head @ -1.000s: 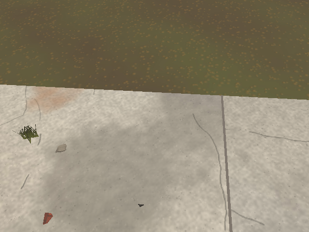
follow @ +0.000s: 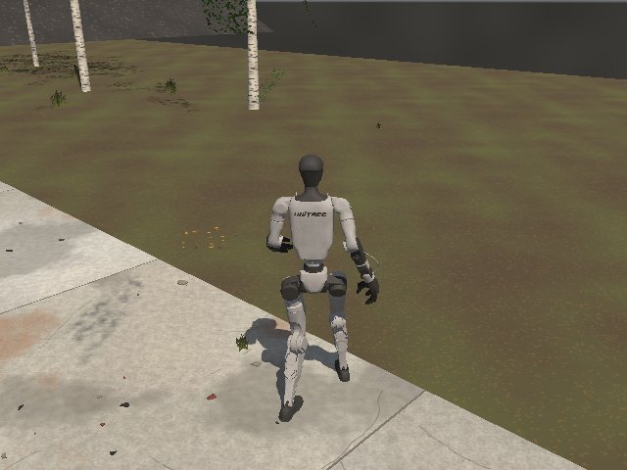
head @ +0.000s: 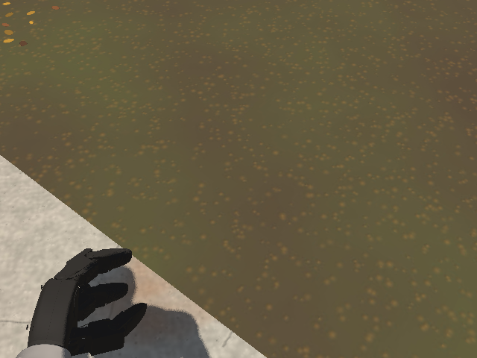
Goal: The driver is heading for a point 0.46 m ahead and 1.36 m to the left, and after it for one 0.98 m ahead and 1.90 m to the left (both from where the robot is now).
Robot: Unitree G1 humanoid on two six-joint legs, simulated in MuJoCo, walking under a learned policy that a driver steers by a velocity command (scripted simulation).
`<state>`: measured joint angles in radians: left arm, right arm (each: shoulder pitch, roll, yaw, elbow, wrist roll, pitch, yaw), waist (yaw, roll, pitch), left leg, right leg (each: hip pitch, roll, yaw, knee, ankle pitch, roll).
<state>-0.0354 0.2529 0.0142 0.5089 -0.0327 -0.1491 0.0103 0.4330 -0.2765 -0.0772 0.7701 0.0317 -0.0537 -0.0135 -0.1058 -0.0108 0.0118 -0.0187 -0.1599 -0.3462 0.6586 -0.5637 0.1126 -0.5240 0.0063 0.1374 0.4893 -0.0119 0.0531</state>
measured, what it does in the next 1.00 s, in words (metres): walks ahead, turning left: left foot, then right foot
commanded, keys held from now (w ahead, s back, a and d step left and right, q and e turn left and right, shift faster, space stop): w+q+shift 1.00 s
